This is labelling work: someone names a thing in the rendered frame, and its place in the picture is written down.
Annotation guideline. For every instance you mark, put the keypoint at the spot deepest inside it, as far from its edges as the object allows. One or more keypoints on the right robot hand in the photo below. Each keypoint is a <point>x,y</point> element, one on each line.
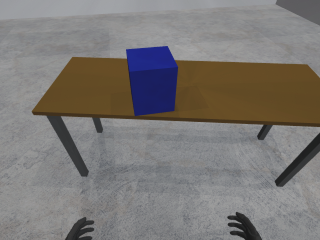
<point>249,231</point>

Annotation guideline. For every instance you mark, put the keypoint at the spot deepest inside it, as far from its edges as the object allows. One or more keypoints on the table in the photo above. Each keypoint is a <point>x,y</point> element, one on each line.
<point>206,91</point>

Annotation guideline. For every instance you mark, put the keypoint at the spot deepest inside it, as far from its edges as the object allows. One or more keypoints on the left robot hand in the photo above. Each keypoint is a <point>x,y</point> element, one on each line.
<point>77,230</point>

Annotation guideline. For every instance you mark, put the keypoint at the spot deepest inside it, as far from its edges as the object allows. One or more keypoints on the carton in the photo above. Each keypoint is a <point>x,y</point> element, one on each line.
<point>153,76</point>

